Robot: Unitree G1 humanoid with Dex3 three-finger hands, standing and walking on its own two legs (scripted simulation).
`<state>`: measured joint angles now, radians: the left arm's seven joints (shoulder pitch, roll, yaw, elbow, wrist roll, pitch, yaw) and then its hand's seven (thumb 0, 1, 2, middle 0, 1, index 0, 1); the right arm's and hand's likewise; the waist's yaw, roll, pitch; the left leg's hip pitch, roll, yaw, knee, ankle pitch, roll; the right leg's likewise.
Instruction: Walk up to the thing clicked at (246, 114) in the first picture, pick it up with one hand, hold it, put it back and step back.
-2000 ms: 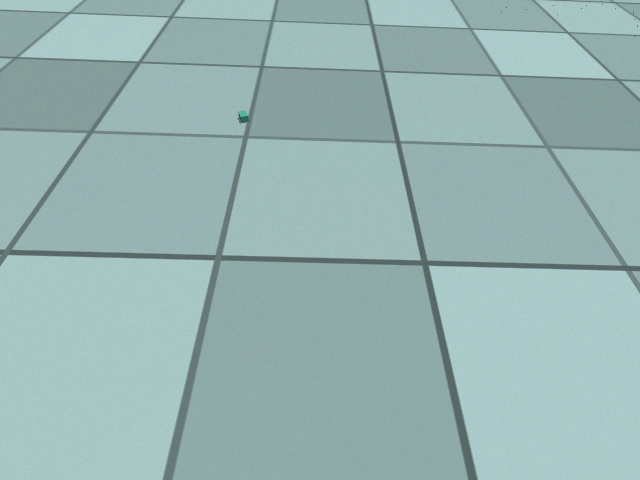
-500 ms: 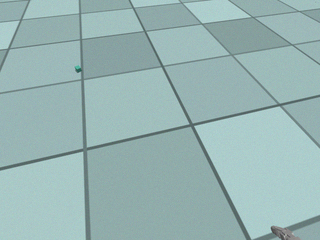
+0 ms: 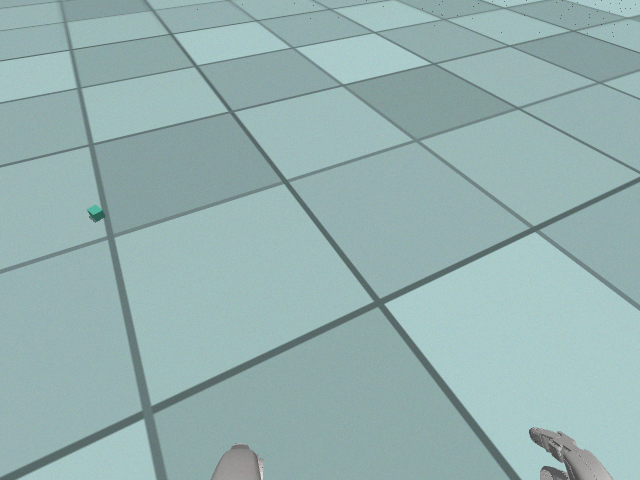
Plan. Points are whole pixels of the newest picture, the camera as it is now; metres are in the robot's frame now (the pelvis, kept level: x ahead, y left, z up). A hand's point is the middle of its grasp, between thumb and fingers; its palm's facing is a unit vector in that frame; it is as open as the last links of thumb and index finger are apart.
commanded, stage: walk up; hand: left
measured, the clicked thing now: (96, 212) +1.38 +1.04 -0.72
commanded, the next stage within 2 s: none
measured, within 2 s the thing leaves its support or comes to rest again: neither
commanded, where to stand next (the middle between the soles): +0.93 +1.11 m, yaw -42 degrees
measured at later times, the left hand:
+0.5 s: hand (64, 339) +0.36 +0.43 -0.10, palm faces -0.29 -0.79 -0.55, open 7.3 cm
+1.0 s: hand out of the picture +0.52 +0.65 -0.13, palm faces -0.37 -0.73 -0.57, open 7.3 cm
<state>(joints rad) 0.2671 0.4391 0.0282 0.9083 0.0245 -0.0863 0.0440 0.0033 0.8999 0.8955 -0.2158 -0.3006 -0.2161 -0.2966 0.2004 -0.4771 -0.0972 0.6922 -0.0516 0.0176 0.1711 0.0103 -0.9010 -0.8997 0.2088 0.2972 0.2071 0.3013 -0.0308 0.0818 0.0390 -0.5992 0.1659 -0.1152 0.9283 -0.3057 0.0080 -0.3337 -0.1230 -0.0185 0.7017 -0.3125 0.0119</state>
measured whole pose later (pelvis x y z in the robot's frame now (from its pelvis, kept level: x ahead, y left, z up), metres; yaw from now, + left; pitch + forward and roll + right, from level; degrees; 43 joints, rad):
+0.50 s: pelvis +0.17 +0.17 +0.01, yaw -14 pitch +1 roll -1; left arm 0.21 0.42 0.05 0.93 0.00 -0.07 0.06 0.00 0.90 0.90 -0.21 -0.30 -0.21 -0.30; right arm 0.39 -0.43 -0.12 0.82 -0.08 0.05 0.08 0.01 -0.90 -0.90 0.21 0.30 0.21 0.30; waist -0.12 0.11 0.06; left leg -0.31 0.04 0.20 0.82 -0.47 0.03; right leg -0.41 0.00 -0.13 0.67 -0.27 -0.05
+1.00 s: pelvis +0.36 +0.35 +0.00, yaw -23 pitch +0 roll -2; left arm 0.30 0.52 0.06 0.98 -0.01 -0.05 0.11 0.01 0.91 0.90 -0.21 -0.30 -0.21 -0.30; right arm 0.17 -0.41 -0.09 0.75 -0.06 0.04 0.10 0.01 -0.90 -0.90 0.21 0.30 0.21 0.30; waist -0.03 0.02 0.12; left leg -0.44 0.10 0.06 0.79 -0.35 -0.01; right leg -0.55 -0.06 0.05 1.18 -0.46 -0.05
